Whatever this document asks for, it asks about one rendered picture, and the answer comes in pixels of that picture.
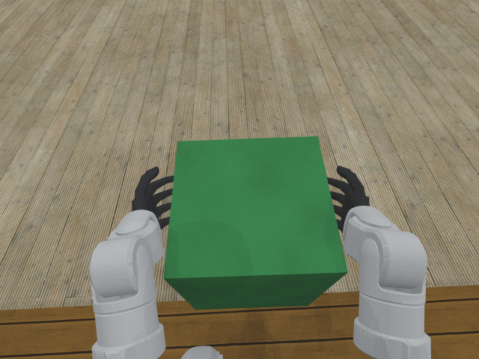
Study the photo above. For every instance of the right robot hand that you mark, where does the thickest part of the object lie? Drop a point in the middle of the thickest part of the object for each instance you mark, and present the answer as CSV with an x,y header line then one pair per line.
x,y
354,194

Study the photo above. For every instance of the robot right forearm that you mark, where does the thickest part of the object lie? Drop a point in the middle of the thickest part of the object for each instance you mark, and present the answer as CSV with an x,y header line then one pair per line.
x,y
392,286

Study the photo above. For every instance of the left robot hand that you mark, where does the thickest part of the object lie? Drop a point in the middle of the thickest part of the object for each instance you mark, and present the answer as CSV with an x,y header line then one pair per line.
x,y
144,198

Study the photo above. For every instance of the robot left forearm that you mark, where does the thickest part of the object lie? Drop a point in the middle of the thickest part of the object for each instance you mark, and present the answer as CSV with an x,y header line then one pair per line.
x,y
124,290

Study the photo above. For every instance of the carton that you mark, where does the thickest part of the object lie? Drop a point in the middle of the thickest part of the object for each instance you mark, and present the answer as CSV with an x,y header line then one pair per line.
x,y
252,224

